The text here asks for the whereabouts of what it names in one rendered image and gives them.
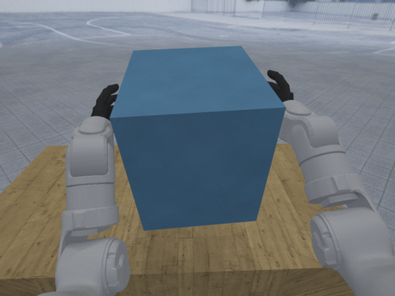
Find carton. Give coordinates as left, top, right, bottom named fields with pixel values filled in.
left=110, top=46, right=286, bottom=231

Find left robot forearm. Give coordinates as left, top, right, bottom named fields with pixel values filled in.
left=55, top=116, right=119, bottom=289

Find pedestal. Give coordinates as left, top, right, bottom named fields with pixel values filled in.
left=0, top=144, right=355, bottom=296

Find right robot forearm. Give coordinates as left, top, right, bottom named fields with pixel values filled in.
left=278, top=100, right=394, bottom=256

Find robot left hand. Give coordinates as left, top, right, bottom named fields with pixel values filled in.
left=91, top=84, right=119, bottom=121

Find robot left upper arm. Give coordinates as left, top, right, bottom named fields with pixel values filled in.
left=37, top=237, right=130, bottom=296

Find robot right hand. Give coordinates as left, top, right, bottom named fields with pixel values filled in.
left=267, top=70, right=294, bottom=102

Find robot right upper arm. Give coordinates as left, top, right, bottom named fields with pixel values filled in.
left=310, top=205, right=395, bottom=296

